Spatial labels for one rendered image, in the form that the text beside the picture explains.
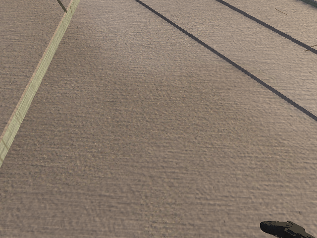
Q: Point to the robot right hand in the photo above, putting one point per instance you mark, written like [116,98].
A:
[281,229]

